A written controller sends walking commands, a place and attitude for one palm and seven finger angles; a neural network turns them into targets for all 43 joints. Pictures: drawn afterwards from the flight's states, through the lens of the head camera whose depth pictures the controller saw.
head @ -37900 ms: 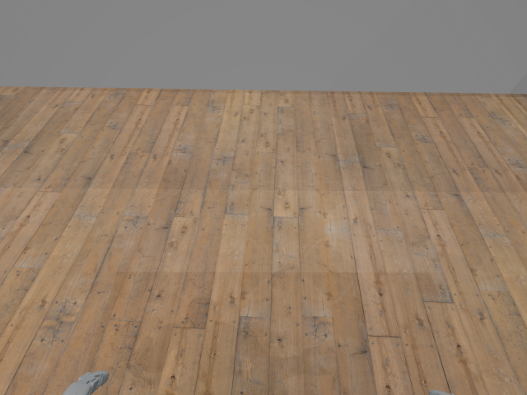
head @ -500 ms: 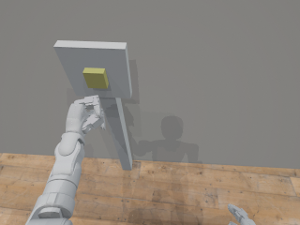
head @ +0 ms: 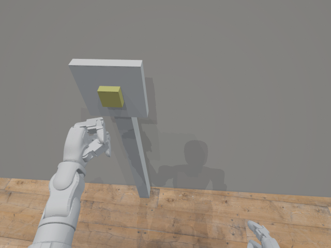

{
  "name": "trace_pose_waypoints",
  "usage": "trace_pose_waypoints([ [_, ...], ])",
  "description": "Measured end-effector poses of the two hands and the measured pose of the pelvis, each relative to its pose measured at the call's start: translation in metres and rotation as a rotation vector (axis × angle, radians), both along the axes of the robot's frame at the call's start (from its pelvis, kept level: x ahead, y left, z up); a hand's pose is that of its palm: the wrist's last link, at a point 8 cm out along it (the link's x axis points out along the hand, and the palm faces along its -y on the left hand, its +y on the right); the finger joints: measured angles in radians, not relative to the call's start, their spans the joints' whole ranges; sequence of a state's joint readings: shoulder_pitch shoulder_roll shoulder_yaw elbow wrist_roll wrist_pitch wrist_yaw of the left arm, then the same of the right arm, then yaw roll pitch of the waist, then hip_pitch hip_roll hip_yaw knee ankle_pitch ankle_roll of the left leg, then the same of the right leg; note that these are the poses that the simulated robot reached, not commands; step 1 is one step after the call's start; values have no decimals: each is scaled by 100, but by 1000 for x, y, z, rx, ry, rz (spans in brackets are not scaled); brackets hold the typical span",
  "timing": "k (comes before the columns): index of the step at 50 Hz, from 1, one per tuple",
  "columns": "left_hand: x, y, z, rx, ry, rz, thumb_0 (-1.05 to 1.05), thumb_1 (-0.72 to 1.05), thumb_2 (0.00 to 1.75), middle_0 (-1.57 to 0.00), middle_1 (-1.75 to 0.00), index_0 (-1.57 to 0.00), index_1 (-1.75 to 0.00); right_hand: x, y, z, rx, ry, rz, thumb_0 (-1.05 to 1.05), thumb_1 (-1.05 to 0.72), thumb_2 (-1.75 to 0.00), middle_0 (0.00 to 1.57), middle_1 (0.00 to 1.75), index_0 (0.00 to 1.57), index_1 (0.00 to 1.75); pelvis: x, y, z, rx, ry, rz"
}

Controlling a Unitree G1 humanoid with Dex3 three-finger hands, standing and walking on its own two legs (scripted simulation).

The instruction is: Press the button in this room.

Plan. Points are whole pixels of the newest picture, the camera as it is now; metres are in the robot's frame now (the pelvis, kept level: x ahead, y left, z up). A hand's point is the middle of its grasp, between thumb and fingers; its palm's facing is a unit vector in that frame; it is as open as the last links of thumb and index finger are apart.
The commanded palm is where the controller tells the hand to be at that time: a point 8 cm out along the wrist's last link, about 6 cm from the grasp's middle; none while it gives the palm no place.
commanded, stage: draw the hand back to the body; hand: left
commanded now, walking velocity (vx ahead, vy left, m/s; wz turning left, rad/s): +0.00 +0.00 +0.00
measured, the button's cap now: (111, 96) +0.49 +0.17 +0.11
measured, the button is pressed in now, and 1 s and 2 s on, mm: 0 0 0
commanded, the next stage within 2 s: step back with the hand held close in 1.26 s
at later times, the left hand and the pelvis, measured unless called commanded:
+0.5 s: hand (62, 172) +0.23 +0.20 +0.14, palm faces +0.24 -0.95 -0.22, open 3.1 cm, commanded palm +0.19 +0.25 +0.16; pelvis -0.01 +0.00 +0.02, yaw +1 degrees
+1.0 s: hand (0, 192) +0.17 +0.25 +0.19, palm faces +0.45 -0.80 -0.39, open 3.1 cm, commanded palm +0.12 +0.29 +0.20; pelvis +0.01 +0.01 +0.03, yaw +1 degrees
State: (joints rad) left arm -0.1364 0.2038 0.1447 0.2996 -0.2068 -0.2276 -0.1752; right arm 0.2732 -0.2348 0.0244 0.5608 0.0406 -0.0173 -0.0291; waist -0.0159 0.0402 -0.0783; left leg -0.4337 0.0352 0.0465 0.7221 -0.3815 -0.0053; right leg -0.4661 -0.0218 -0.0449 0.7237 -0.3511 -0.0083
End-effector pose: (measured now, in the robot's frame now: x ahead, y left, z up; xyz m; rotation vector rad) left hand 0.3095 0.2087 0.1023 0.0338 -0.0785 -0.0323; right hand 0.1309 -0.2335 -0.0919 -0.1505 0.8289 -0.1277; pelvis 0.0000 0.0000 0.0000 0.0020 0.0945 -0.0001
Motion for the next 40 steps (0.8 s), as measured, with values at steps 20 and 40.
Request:
trace_pose_waypoints([
  [20,-87,31,41,130,-8,152,1,90,90,-131,-150,-130,-150,49,20,48,-42,-243,86,2,-90,-90,20,30,20,30,-11,2,14,-5,-116,26],
  [40,-152,67,84,323,-62,423,1,90,90,-131,-150,-130,-150,49,36,39,-19,-164,125,2,-90,-90,20,30,20,30,2,9,26,-6,-177,19],
])
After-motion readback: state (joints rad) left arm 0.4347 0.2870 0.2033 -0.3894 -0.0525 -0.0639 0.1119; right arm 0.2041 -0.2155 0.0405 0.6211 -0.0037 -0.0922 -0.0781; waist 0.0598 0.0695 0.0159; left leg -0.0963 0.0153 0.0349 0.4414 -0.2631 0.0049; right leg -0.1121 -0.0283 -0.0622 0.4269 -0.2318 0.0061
